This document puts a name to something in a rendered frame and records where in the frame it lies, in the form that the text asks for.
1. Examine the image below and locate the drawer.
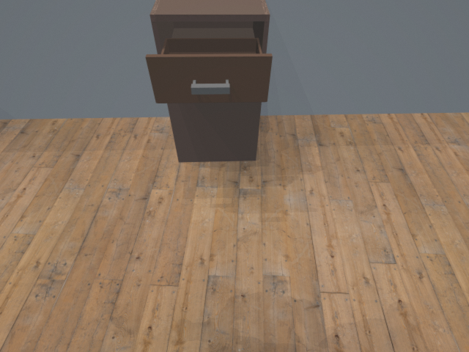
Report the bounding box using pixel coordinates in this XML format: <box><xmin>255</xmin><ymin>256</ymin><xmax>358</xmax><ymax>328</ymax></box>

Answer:
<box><xmin>146</xmin><ymin>38</ymin><xmax>273</xmax><ymax>103</ymax></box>

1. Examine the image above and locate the cabinet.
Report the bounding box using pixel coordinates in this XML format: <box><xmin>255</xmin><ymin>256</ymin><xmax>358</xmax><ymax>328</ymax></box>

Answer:
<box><xmin>149</xmin><ymin>0</ymin><xmax>270</xmax><ymax>162</ymax></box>

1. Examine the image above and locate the handle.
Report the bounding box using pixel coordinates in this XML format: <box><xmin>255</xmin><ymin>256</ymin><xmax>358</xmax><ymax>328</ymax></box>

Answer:
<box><xmin>191</xmin><ymin>80</ymin><xmax>230</xmax><ymax>95</ymax></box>

